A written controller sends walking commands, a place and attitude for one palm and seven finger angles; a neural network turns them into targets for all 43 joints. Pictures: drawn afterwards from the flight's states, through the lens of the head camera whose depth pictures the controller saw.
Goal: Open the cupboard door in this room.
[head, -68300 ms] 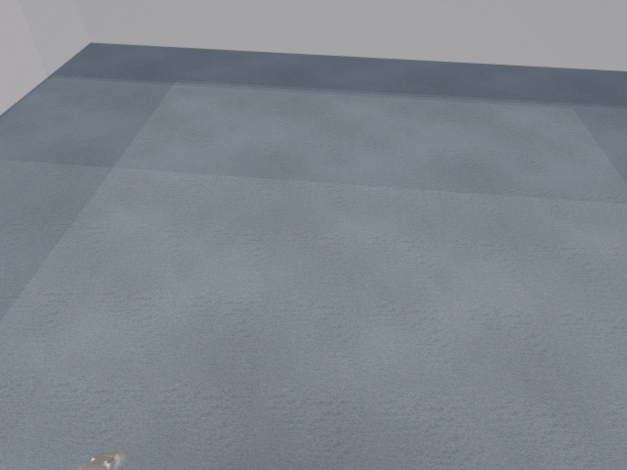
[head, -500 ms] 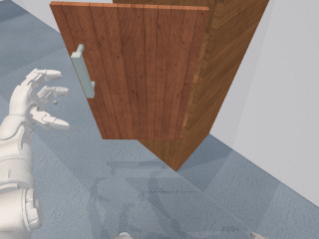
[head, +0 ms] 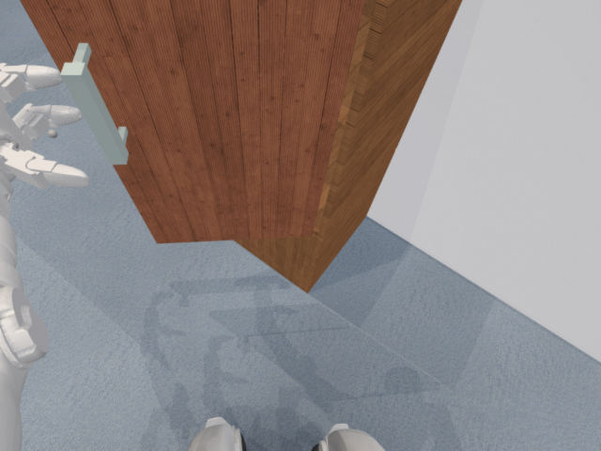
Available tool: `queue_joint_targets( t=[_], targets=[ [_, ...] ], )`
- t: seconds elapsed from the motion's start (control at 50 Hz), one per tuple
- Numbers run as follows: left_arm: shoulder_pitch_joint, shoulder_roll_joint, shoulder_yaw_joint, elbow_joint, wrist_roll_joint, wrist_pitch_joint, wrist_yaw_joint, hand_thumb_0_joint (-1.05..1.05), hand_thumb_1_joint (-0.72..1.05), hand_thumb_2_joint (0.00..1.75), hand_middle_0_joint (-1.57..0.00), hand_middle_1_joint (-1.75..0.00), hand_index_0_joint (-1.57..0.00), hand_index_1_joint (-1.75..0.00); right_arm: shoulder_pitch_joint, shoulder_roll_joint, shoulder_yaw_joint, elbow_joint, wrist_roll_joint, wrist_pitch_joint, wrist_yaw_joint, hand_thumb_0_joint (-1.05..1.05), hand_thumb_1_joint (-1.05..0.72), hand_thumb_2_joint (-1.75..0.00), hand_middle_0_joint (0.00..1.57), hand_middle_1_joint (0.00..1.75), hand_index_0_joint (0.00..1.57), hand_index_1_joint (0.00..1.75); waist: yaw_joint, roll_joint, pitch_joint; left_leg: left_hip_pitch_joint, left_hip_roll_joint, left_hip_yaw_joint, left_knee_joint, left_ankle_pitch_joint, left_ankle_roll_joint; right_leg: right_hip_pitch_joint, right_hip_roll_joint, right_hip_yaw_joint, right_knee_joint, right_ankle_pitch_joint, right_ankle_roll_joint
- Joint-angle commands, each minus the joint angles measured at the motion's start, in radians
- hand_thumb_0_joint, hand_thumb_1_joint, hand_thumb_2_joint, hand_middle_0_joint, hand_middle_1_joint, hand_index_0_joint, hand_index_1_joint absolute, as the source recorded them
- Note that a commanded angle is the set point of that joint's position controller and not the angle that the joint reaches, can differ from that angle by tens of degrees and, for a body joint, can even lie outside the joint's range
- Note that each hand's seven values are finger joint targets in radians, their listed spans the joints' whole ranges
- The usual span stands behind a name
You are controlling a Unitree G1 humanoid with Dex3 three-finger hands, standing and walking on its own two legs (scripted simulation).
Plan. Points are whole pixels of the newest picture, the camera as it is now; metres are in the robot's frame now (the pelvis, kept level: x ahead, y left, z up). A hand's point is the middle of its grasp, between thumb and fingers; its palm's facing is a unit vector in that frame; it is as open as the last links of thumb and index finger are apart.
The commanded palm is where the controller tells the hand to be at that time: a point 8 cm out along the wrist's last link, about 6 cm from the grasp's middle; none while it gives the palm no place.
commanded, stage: move the hooked fingers beside the handle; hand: left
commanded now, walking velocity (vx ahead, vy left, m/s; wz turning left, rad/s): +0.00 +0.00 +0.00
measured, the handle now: (102, 108) +0.54 +0.22 +0.11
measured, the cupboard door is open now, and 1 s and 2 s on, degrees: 42 42 42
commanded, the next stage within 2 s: slide the fingers in behind the handle in 1.12 s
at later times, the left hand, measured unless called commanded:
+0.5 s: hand (36, 142) +0.47 +0.28 +0.12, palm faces +0.02 -1.00 +0.01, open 14.0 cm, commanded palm +0.45 +0.33 +0.11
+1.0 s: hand (44, 138) +0.48 +0.28 +0.11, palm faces +0.02 -1.00 +0.00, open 14.0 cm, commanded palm +0.47 +0.33 +0.11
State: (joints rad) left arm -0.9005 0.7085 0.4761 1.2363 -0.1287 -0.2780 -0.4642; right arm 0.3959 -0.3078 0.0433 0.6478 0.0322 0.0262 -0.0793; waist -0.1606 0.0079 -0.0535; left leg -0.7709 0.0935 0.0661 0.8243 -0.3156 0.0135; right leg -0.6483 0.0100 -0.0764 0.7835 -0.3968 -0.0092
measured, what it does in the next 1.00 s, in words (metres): stands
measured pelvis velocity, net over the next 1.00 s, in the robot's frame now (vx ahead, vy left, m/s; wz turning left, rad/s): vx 0.00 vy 0.01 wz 0.00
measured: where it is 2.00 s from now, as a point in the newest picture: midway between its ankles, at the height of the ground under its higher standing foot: outside the picture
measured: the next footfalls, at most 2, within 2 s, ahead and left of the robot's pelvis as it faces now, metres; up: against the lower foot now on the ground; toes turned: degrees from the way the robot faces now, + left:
none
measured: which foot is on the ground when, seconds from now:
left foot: down 0.00-1.00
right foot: down 0.00-1.00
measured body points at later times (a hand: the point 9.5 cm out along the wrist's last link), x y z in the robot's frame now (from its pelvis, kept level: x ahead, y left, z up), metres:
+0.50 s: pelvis +0.02 +0.01 +0.00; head +0.10 +0.03 +0.44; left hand +0.47 +0.34 +0.12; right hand +0.04 -0.27 -0.10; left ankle +0.04 +0.11 -0.70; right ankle -0.01 -0.12 -0.70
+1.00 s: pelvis +0.00 +0.01 -0.01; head +0.10 +0.03 +0.43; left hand +0.47 +0.33 +0.12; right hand +0.01 -0.27 -0.11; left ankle +0.04 +0.11 -0.70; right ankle -0.01 -0.12 -0.70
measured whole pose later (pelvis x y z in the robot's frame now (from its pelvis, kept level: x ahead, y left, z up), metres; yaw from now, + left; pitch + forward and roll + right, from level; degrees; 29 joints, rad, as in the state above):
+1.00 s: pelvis +0.00 +0.01 -0.01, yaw +0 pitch +16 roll -3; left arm -0.92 0.72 0.47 1.24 -0.14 -0.29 -0.47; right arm 0.39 -0.30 0.05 0.63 0.03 0.06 -0.08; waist -0.16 0.01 -0.06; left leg -0.83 0.10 0.05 0.88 -0.34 0.02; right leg -0.69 0.01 -0.08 0.82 -0.41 0.00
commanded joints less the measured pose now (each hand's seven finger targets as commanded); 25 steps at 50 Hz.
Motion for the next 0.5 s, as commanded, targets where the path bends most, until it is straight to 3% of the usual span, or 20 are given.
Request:
queue_joint_targets(
  t=[0.0, 0.02, 0.04, 0.06, 0.08, 0.14, 0.18, 0.2, 0.24, 0.28, 0.3, 0.36, 0.44, 0.48],
  targets=[
    [-0.411, 0.369, 0.076, -0.212, -0.024, -0.068, -0.004, 0.0, -0.5, 0.3, -0.3, -1.2, -0.3, -1.2, 0.15, -0.184, -0.077, -0.066, -0.003, -0.005, -0.012, 0.0, -0.9, -0.9, 0.2, 0.3, 0.2, 0.3, 0.023, 0.134, -0.458, 0.42, -0.057, -0.086, -0.038, 0.291, 0.032, 0.03, 0.041, 0.053, -0.099, 0.318, 0.007],
    [-0.399, 0.39, 0.089, -0.194, -0.025, -0.062, -0.007, 0.0, -0.5, 0.3, -0.3, -1.2, -0.3, -1.2, 0.151, -0.186, -0.074, -0.069, -0.002, 0.002, -0.012, 0.0, -0.9, -0.9, 0.2, 0.3, 0.2, 0.3, 0.022, 0.132, -0.454, 0.4, -0.058, -0.082, -0.036, 0.288, 0.032, 0.038, 0.04, 0.055, -0.099, 0.324, 0.008],
    [-0.399, 0.371, 0.069, -0.186, -0.022, -0.057, -0.013, 0.0, -0.5, 0.3, -0.3, -1.2, -0.3, -1.2, 0.155, -0.185, -0.074, -0.071, -0.001, 0.007, -0.011, 0.0, -0.9, -0.9, 0.2, 0.3, 0.2, 0.3, 0.014, 0.112, -0.434, 0.386, -0.058, -0.084, -0.039, 0.282, 0.035, 0.03, 0.043, 0.051, -0.1, 0.32, 0.01],
    [-0.379, 0.356, 0.062, -0.184, -0.022, -0.053, -0.018, 0.0, -0.5, 0.3, -0.3, -1.2, -0.3, -1.2, 0.155, -0.182, -0.076, -0.074, -0.001, 0.01, -0.01, 0.0, -0.9, -0.9, 0.2, 0.3, 0.2, 0.3, 0.022, 0.13, -0.429, 0.386, -0.06, -0.08, -0.037, 0.291, 0.034, 0.032, 0.042, 0.051, -0.097, 0.329, 0.009],
    [-0.359, 0.334, 0.055, -0.193, -0.029, -0.056, -0.023, 0.0, -0.5, 0.3, -0.3, -1.2, -0.3, -1.2, 0.16, -0.182, -0.076, -0.078, -0.003, 0.014, -0.008, 0.0, -0.9, -0.9, 0.2, 0.3, 0.2, 0.3, 0.025, 0.138, -0.443, 0.413, -0.058, -0.081, -0.035, 0.32, 0.033, 0.023, 0.046, 0.045, -0.091, 0.342, 0.003],
    [-0.348, 0.367, 0.083, -0.217, -0.033, -0.056, -0.029, 0.0, -0.5, 0.3, -0.3, -1.2, -0.3, -1.2, 0.166, -0.186, -0.081, -0.082, -0.004, 0.026, -0.004, 0.0, -0.9, -0.9, 0.2, 0.3, 0.2, 0.3, 0.03, 0.133, -0.456, 0.415, -0.055, -0.083, -0.033, 0.325, 0.032, 0.023, 0.048, 0.043, -0.091, 0.342, 0.007],
    [-0.345, 0.344, 0.083, -0.267, -0.049, -0.068, -0.033, 0.0, -0.5, 0.3, -0.3, -1.2, -0.3, -1.2, 0.164, -0.182, -0.084, -0.088, -0.008, 0.028, 0.0, 0.0, -0.9, -0.9, 0.2, 0.3, 0.2, 0.3, 0.037, 0.155, -0.487, 0.451, -0.056, -0.079, -0.025, 0.37, 0.033, 0.035, 0.052, 0.042, -0.084, 0.379, 0.001],
    [-0.332, 0.375, 0.11, -0.288, -0.048, -0.074, -0.032, 0.0, -0.5, 0.3, -0.3, -1.2, -0.3, -1.2, 0.166, -0.184, -0.089, -0.087, -0.008, 0.032, 0.001, 0.0, -0.9, -0.9, 0.2, 0.3, 0.2, 0.3, 0.046, 0.162, -0.51, 0.47, -0.054, -0.086, -0.025, 0.394, 0.029, 0.04, 0.053, 0.039, -0.081, 0.391, 0.001],
    [-0.316, 0.334, 0.088, -0.304, -0.053, -0.078, -0.034, 0.0, -0.5, 0.3, -0.3, -1.2, -0.3, -1.2, 0.156, -0.176, -0.088, -0.089, -0.006, 0.034, 0.006, 0.0, -0.9, -0.9, 0.2, 0.3, 0.2, 0.3, 0.046, 0.191, -0.494, 0.492, -0.053, -0.088, -0.026, 0.407, 0.026, 0.02, 0.055, 0.034, -0.083, 0.385, -0.001],
    [-0.336, 0.276, 0.049, -0.328, -0.066, -0.08, -0.032, 0.0, -0.5, 0.3, -0.3, -1.2, -0.3, -1.2, 0.15, -0.173, -0.088, -0.087, -0.005, 0.036, 0.007, 0.0, -0.9, -0.9, 0.2, 0.3, 0.2, 0.3, 0.031, 0.19, -0.464, 0.514, -0.049, -0.091, -0.029, 0.41, 0.027, -0.009, 0.059, 0.027, -0.088, 0.367, -0.004],
    [-0.327, 0.298, 0.072, -0.333, -0.066, -0.079, -0.029, 0.0, -0.5, 0.3, -0.3, -1.2, -0.3, -1.2, 0.15, -0.176, -0.091, -0.085, -0.006, 0.037, 0.008, 0.0, -0.9, -0.9, 0.2, 0.3, 0.2, 0.3, 0.039, 0.18, -0.478, 0.525, -0.047, -0.097, -0.029, 0.41, 0.024, -0.01, 0.059, 0.025, -0.086, 0.363, -0.002],
    [-0.292, 0.291, 0.075, -0.339, -0.068, -0.072, -0.022, 0.0, -0.5, 0.3, -0.3, -1.2, -0.3, -1.2, 0.138, -0.174, -0.091, -0.088, -0.003, 0.037, 0.011, 0.0, -0.9, -0.9, 0.2, 0.3, 0.2, 0.3, 0.048, 0.18, -0.464, 0.52, -0.049, -0.099, -0.034, 0.414, 0.022, 0.002, 0.056, 0.023, -0.088, 0.365, -0.005],
    [-0.284, 0.252, 0.045, -0.32, -0.069, -0.064, -0.015, 0.0, -0.5, 0.3, -0.3, -1.2, -0.3, -1.2, 0.116, -0.169, -0.085, -0.098, 0.0, 0.037, 0.012, 0.0, -0.9, -0.9, 0.2, 0.3, 0.2, 0.3, 0.044, 0.165, -0.418, 0.495, -0.052, -0.096, -0.042, 0.368, 0.022, -0.008, 0.054, 0.02, -0.09, 0.338, -0.004],
    [-0.304, 0.232, 0.031, -0.342, -0.075, -0.075, -0.012, 0.0, -0.5, 0.3, -0.3, -1.2, -0.3, -1.2, 0.11, -0.167, -0.084, -0.103, -0.001, 0.034, 0.009, 0.0, -0.9, -0.9, 0.2, 0.3, 0.2, 0.3, 0.038, 0.147, -0.426, 0.506, -0.051, -0.098, -0.041, 0.384, 0.024, -0.002, 0.056, 0.02, -0.086, 0.346, -0.007]
  ],
)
